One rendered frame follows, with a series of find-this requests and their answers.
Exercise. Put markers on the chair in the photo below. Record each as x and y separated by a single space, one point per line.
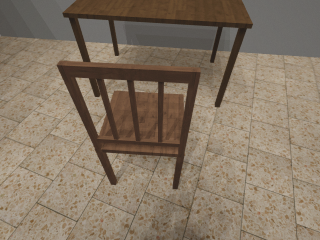
137 123

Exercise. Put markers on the table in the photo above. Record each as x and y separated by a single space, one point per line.
214 13

